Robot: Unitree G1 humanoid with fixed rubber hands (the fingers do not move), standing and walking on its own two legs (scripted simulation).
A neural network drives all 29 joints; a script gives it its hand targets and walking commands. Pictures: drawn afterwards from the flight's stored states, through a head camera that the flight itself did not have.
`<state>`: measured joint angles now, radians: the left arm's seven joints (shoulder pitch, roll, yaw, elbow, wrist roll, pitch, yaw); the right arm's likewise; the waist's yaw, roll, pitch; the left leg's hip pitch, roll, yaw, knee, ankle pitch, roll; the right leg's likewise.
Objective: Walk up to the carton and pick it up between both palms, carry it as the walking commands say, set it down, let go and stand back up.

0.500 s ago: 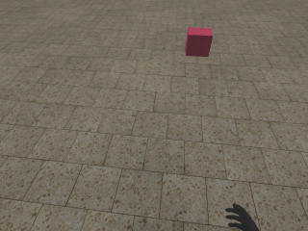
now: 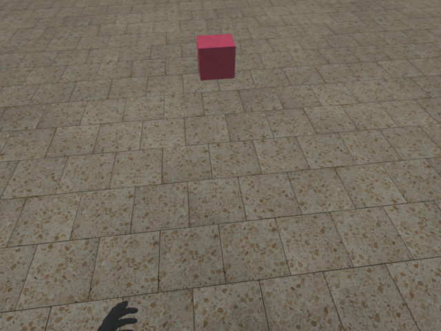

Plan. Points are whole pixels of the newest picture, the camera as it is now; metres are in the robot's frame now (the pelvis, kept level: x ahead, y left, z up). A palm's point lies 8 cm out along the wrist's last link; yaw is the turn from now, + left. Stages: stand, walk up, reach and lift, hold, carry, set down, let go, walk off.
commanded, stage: walk up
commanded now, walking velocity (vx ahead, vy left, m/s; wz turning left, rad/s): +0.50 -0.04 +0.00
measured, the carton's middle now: (215, 57) +2.25 -0.18 -0.63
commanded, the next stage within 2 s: none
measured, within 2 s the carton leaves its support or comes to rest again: neither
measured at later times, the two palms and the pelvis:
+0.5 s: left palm out of the picture +0.11 +0.25 -0.13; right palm (295, 215) +0.40 -0.21 -0.10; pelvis +0.21 +0.02 +0.00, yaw -1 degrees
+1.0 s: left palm (151, 169) +0.60 +0.16 -0.11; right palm (336, 254) +0.30 -0.29 -0.13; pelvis +0.42 -0.06 +0.00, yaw -1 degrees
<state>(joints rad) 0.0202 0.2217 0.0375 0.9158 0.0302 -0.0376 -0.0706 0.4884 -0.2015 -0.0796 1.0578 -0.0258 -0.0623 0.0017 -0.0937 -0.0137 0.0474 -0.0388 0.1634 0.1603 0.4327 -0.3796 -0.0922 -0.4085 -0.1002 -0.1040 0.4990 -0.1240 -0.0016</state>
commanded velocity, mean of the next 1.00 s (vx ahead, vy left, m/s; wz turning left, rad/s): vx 0.50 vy -0.07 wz -0.03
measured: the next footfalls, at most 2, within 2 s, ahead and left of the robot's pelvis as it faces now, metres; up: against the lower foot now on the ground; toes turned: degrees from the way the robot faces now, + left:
left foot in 0.48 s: +0.34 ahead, +0.13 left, +0.00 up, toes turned +9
right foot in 0.98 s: +0.54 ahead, -0.19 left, +0.00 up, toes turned -11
